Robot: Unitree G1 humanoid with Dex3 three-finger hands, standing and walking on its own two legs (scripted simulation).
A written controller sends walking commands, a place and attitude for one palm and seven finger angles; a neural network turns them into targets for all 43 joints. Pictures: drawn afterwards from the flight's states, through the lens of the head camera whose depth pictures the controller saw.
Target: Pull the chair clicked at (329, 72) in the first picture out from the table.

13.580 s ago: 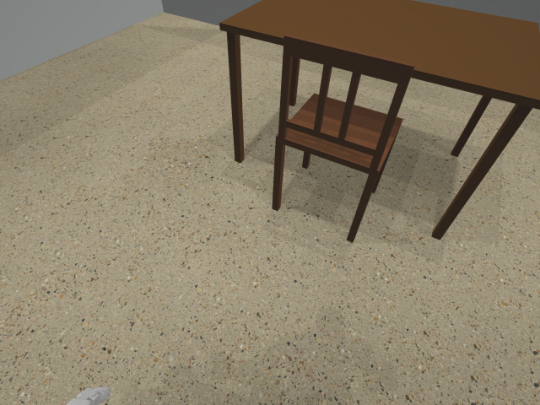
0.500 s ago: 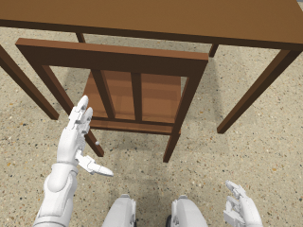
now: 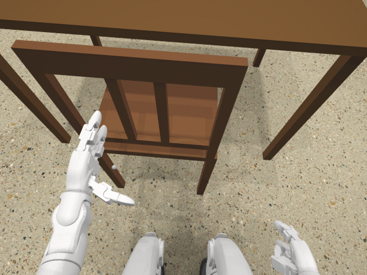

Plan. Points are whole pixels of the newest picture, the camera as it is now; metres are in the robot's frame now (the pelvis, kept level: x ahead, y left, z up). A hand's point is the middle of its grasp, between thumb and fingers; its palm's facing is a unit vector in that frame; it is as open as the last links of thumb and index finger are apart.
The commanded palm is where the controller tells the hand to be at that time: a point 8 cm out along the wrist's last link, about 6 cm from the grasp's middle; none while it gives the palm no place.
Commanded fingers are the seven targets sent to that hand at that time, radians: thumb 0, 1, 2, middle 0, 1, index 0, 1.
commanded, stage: aim the fingers beside a spindle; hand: left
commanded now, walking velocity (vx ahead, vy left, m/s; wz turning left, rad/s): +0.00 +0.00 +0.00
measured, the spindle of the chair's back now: (124, 112) +0.48 +0.17 +0.00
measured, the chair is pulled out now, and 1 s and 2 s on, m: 0.00 0.00 0.00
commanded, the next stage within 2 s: push the fingers through the gap in 0.36 s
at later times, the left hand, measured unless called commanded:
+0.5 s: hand (118, 165) +0.33 +0.15 +0.03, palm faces -0.06 -1.00 -0.03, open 16.9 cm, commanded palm +0.32 +0.21 +0.02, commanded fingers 0.00 -0.50 0.30 -0.06 -0.08 -0.06 -0.08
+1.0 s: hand (121, 141) +0.39 +0.15 +0.02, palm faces -0.05 -1.00 -0.03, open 16.9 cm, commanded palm +0.37 +0.20 +0.02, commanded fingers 0.00 -0.50 0.30 -0.06 -0.08 -0.06 -0.08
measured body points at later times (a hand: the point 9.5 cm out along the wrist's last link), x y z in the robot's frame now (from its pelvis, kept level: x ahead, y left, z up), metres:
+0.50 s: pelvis +0.00 +0.00 +0.00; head +0.11 +0.00 +0.44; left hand +0.33 +0.20 +0.03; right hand +0.16 -0.25 -0.10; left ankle +0.02 +0.11 -0.62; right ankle +0.04 -0.11 -0.62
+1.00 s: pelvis +0.00 +0.01 +0.00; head +0.13 +0.02 +0.43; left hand +0.38 +0.21 +0.03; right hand +0.14 -0.25 -0.11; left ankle +0.02 +0.11 -0.62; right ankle +0.04 -0.11 -0.62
